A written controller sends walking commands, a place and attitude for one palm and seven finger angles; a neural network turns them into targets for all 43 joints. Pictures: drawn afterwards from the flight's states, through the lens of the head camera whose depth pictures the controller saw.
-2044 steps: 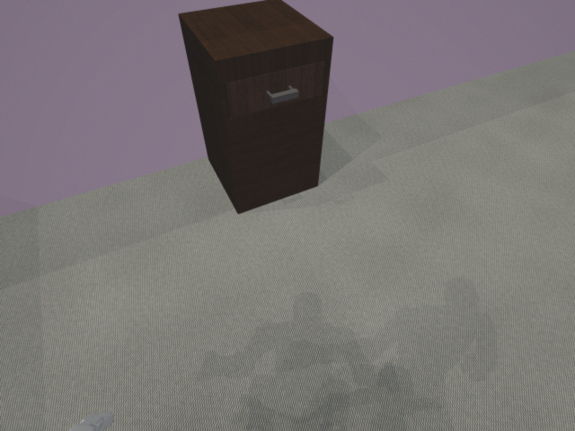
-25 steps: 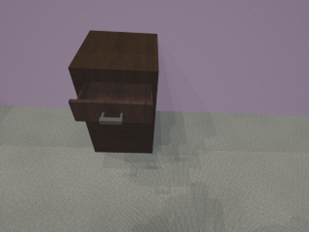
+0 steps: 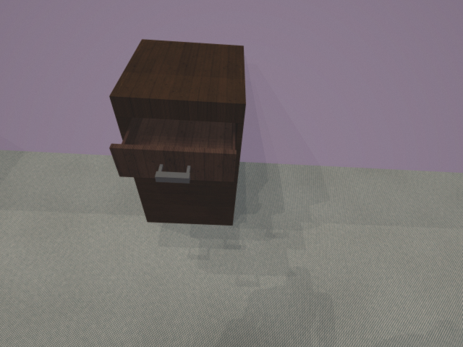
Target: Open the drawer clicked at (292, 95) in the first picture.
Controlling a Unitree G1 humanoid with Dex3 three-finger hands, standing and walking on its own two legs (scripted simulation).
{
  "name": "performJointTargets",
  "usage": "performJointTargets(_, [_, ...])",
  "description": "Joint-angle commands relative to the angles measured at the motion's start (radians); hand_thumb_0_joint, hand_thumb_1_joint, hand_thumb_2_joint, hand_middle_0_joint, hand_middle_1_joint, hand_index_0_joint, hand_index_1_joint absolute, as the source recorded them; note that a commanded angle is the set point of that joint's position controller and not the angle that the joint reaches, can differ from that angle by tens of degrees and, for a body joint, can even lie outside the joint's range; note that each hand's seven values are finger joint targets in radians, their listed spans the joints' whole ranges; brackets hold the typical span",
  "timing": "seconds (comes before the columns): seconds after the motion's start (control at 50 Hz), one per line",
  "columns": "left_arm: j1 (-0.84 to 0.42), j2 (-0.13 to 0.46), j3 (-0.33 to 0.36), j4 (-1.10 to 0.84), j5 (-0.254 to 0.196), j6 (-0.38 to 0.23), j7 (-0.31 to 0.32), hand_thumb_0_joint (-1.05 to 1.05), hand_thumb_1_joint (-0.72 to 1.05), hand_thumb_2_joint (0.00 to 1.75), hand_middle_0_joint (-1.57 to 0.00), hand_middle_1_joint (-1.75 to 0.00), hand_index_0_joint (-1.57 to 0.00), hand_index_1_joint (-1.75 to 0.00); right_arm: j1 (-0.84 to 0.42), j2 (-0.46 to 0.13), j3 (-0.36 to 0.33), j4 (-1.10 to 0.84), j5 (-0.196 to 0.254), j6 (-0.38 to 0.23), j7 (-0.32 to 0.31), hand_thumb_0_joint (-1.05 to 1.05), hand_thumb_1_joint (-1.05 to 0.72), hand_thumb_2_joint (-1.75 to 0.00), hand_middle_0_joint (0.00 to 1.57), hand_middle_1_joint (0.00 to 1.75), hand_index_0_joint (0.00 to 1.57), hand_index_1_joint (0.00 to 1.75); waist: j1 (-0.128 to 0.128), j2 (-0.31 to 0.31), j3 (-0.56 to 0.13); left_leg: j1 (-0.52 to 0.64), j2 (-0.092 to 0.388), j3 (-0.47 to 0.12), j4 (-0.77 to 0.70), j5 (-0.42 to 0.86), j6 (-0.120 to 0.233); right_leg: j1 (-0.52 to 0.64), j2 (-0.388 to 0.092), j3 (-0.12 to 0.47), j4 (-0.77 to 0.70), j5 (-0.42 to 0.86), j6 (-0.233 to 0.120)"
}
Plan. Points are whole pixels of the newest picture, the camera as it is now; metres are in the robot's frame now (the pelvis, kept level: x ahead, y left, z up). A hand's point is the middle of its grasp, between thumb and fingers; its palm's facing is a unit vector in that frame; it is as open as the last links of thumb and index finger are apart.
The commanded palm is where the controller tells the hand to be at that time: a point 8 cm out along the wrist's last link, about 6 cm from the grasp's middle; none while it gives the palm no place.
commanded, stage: look again from close up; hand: left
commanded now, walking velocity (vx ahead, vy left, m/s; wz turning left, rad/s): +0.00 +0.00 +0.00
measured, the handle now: (173, 172) +0.64 +0.22 -0.19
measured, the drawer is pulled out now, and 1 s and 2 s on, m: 0.15 0.15 0.15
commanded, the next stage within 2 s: shuffle to correct the standing spot in 0.46 s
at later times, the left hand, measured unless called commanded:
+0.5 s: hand out of the picture -0.01 +0.15 -0.18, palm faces +0.01 -0.99 -0.15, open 7.4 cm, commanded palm none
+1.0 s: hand out of the picture +0.00 +0.15 -0.19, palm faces +0.05 -0.99 -0.11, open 7.4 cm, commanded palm none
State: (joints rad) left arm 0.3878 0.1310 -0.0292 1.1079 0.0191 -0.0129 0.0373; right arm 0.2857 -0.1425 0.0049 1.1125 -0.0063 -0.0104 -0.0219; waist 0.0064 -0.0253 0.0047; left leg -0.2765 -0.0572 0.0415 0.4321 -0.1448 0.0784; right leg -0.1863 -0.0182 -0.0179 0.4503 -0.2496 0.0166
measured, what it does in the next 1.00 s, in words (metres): shifts its weight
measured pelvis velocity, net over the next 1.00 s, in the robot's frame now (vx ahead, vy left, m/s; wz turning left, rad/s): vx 0.08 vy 0.00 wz -0.02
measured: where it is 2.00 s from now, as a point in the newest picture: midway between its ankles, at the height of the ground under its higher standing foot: outside the picture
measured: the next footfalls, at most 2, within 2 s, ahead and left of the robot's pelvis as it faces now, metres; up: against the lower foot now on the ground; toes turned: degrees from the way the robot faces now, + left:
right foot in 1.34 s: +0.26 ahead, -0.15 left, +0.00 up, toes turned -3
left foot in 1.54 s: +0.13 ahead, +0.09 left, +0.00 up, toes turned +3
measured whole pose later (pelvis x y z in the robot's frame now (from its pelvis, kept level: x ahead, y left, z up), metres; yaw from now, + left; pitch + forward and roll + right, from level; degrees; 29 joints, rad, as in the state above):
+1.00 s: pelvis +0.08 +0.00 -0.01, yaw -1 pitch -1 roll +0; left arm 0.46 0.12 0.02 1.14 0.03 -0.01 0.02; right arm 0.35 -0.13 0.00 1.09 -0.02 -0.07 -0.03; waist 0.01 -0.05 0.00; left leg -0.24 -0.03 0.11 0.61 -0.36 0.09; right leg -0.26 -0.02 -0.03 0.88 -0.47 -0.04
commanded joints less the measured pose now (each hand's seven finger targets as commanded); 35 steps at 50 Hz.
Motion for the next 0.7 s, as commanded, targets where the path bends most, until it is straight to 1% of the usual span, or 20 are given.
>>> performJointTargets(0.0, [0.088,0.081,0.018,-0.020,0.001,-0.013,0.007,0.00,0.90,0.90,-0.20,-0.30,-0.20,-0.30,0.047,-0.111,-0.018,-0.035,0.000,-0.015,-0.002,0.00,-0.90,-0.90,0.20,0.30,0.20,0.30,-0.001,0.027,0.069,-0.017,0.158,-0.197,-0.158,-0.221,-0.016,-0.059,-0.061,0.071,-0.083,-0.030,-0.050])
performJointTargets(0.06, [0.079,0.074,0.018,-0.021,0.000,-0.014,0.007,0.00,0.90,0.90,-0.20,-0.30,-0.20,-0.30,0.048,-0.105,-0.017,-0.033,-0.002,-0.017,-0.003,0.00,-0.90,-0.90,0.20,0.30,0.20,0.30,-0.003,0.027,0.072,-0.006,0.157,-0.190,-0.154,-0.184,-0.017,-0.059,-0.065,0.072,-0.085,-0.012,-0.051])
performJointTargets(0.08, [0.078,0.074,0.017,-0.019,0.000,-0.014,0.007,0.00,0.90,0.90,-0.20,-0.30,-0.20,-0.30,0.046,-0.106,-0.016,-0.031,-0.001,-0.017,-0.004,0.00,-0.90,-0.90,0.20,0.30,0.20,0.30,-0.003,0.038,0.075,-0.007,0.155,-0.188,-0.153,-0.184,-0.018,-0.057,-0.065,0.076,-0.089,-0.012,-0.051])
performJointTargets(0.12, [0.074,0.075,0.018,-0.021,0.000,-0.016,0.007,0.00,0.90,0.90,-0.20,-0.30,-0.20,-0.30,0.044,-0.104,-0.015,-0.033,-0.001,-0.018,-0.003,0.00,-0.90,-0.90,0.20,0.30,0.20,0.30,-0.001,0.018,0.075,-0.006,0.152,-0.179,-0.140,-0.148,-0.018,-0.050,-0.069,0.075,-0.094,0.004,-0.050])
performJointTargets(0.16, [0.067,0.075,0.018,-0.025,-0.001,-0.017,0.007,0.00,0.90,0.90,-0.20,-0.30,-0.20,-0.30,0.046,-0.100,-0.014,-0.030,-0.001,-0.017,-0.004,0.00,-0.90,-0.90,0.20,0.30,0.20,0.30,-0.004,0.016,0.083,-0.003,0.147,-0.169,-0.132,-0.133,-0.022,-0.054,-0.071,0.081,-0.104,-0.001,-0.051])
performJointTargets(0.2, [0.064,0.080,0.018,-0.025,-0.002,-0.016,0.007,0.00,0.90,0.90,-0.20,-0.30,-0.20,-0.30,0.050,-0.101,-0.014,-0.028,0.000,-0.017,-0.003,0.00,-0.90,-0.90,0.20,0.30,0.20,0.30,-0.003,0.007,0.071,0.005,0.149,-0.166,-0.127,-0.118,-0.022,-0.047,-0.073,0.077,-0.104,0.002,-0.051])
performJointTargets(0.24, [0.061,0.079,0.019,-0.026,-0.003,-0.016,0.007,0.00,0.90,0.90,-0.20,-0.30,-0.20,-0.30,0.050,-0.100,-0.011,-0.026,-0.002,-0.018,-0.004,0.00,-0.90,-0.90,0.20,0.30,0.20,0.30,-0.004,0.028,0.067,0.010,0.148,-0.167,-0.128,-0.117,-0.023,-0.046,-0.073,0.079,-0.102,0.002,-0.052])
performJointTargets(0.3, [0.054,0.080,0.020,-0.026,-0.002,-0.014,0.006,0.00,0.90,0.90,-0.20,-0.30,-0.20,-0.30,0.054,-0.102,-0.011,-0.025,-0.002,-0.017,-0.004,0.00,-0.90,-0.90,0.20,0.30,0.20,0.30,-0.004,0.031,0.068,0.007,0.152,-0.173,-0.132,-0.117,-0.022,-0.038,-0.068,0.074,-0.098,0.007,-0.051])
performJointTargets(0.32, [0.054,0.080,0.020,-0.027,-0.003,-0.013,0.006,0.00,0.90,0.90,-0.20,-0.30,-0.20,-0.30,0.052,-0.100,-0.011,-0.023,-0.001,-0.017,-0.005,0.00,-0.90,-0.90,0.20,0.30,0.20,0.30,-0.002,0.041,0.077,-0.001,0.153,-0.174,-0.140,-0.127,-0.022,-0.037,-0.069,0.073,-0.099,0.007,-0.051])
performJointTargets(0.4, [0.055,0.080,0.020,-0.025,-0.003,-0.013,0.006,0.00,0.90,0.90,-0.20,-0.30,-0.20,-0.30,0.056,-0.098,-0.011,-0.021,-0.001,-0.017,-0.005,0.00,-0.90,-0.90,0.20,0.30,0.20,0.30,0.000,0.023,0.081,-0.003,0.152,-0.172,-0.138,-0.123,-0.022,-0.032,-0.070,0.073,-0.105,0.010,-0.052])
performJointTargets(0.42, [0.055,0.077,0.021,-0.026,-0.003,-0.014,0.006,0.00,0.90,0.90,-0.20,-0.30,-0.20,-0.30,0.059,-0.096,-0.010,-0.021,-0.001,-0.017,-0.005,0.00,-0.90,-0.90,0.20,0.30,0.20,0.30,-0.002,0.013,0.072,0.005,0.151,-0.169,-0.135,-0.107,-0.022,-0.031,-0.070,0.076,-0.102,0.017,-0.053])
performJointTargets(0.46, [0.057,0.078,0.020,-0.026,-0.005,-0.015,0.006,0.00,0.90,0.90,-0.20,-0.30,-0.20,-0.30,0.062,-0.095,-0.009,-0.018,-0.001,-0.018,-0.005,0.00,-0.90,-0.90,0.20,0.30,0.20,0.30,-0.002,0.027,0.062,0.019,0.148,-0.166,-0.131,-0.099,-0.024,-0.030,-0.072,0.077,-0.104,0.017,-0.052])
performJointTargets(0.48, [0.054,0.077,0.021,-0.025,-0.005,-0.015,0.006,0.00,0.90,0.90,-0.20,-0.30,-0.20,-0.30,0.062,-0.092,-0.010,-0.015,-0.002,-0.017,-0.005,0.00,-0.90,-0.90,0.20,0.30,0.20,0.30,-0.003,0.019,0.069,0.018,0.149,-0.166,-0.133,-0.105,-0.025,-0.036,-0.070,0.076,-0.103,0.012,-0.053])
performJointTargets(0.54, [0.059,0.076,0.022,-0.024,-0.005,-0.016,0.006,0.00,0.90,0.90,-0.20,-0.30,-0.20,-0.30,0.067,-0.089,-0.009,-0.013,-0.001,-0.020,-0.006,0.00,-0.90,-0.90,0.20,0.30,0.20,0.30,-0.001,0.015,0.052,0.032,0.148,-0.161,-0.120,-0.056,-0.023,-0.022,-0.073,0.075,-0.103,0.038,-0.052])
performJointTargets(0.56, [0.064,0.074,0.024,-0.020,-0.002,-0.016,0.005,0.00,0.90,0.90,-0.20,-0.30,-0.20,-0.30,0.076,-0.091,-0.008,-0.008,-0.003,-0.019,-0.006,0.00,-0.90,-0.90,0.20,0.30,0.20,0.30,-0.004,0.022,0.036,0.040,0.148,-0.156,-0.117,-0.108,-0.022,-0.016,-0.069,0.069,-0.093,-0.008,-0.054])
performJointTargets(0.58, [0.071,0.074,0.026,-0.017,-0.001,-0.015,0.003,0.00,0.90,0.90,-0.20,-0.30,-0.20,-0.30,0.081,-0.093,-0.011,-0.004,-0.005,-0.015,-0.005,0.00,-0.90,-0.90,0.20,0.30,0.20,0.30,-0.002,0.016,0.043,0.031,0.147,-0.163,-0.120,-0.196,-0.018,-0.026,-0.066,0.063,-0.082,-0.076,-0.060])
performJointTargets(0.6, [0.077,0.075,0.029,-0.017,0.004,-0.013,0.000,0.00,0.90,0.90,-0.20,-0.30,-0.20,-0.30,0.083,-0.101,-0.014,-0.003,-0.007,-0.011,-0.003,0.00,-0.90,-0.90,0.20,0.30,0.20,0.30,-0.001,0.017,0.065,0.012,0.152,-0.167,-0.122,-0.269,-0.011,-0.044,-0.058,0.060,-0.072,-0.135,-0.065])
performJointTargets(0.62, [0.078,0.072,0.031,-0.021,0.006,-0.010,-0.003,0.00,0.90,0.90,-0.20,-0.30,-0.20,-0.30,0.084,-0.103,-0.018,-0.007,-0.008,-0.008,-0.001,0.00,-0.90,-0.90,0.20,0.30,0.20,0.30,0.000,0.036,0.093,-0.021,0.153,-0.177,-0.132,-0.343,-0.005,-0.062,-0.054,0.057,-0.064,-0.192,-0.068])
performJointTargets(0.66, [0.096,0.071,0.037,-0.024,0.008,-0.010,-0.008,0.00,0.90,0.90,-0.20,-0.30,-0.20,-0.30,0.078,-0.106,-0.022,-0.015,-0.010,-0.006,0.001,0.00,-0.90,-0.90,0.20,0.30,0.20,0.30,0.008,0.037,0.122,-0.069,0.156,-0.195,-0.134,-0.419,0.006,-0.076,-0.048,0.069,-0.052,-0.254,-0.078])
performJointTargets(0.68, [0.106,0.070,0.040,-0.026,0.009,-0.011,-0.010,0.00,0.90,0.90,-0.20,-0.30,-0.20,-0.30,0.073,-0.104,-0.023,-0.021,-0.011,-0.006,0.002,0.00,-0.90,-0.90,0.20,0.30,0.20,0.30,0.011,0.033,0.139,-0.088,0.152,-0.187,-0.119,-0.426,0.008,-0.082,-0.052,0.079,-0.055,-0.271,-0.083])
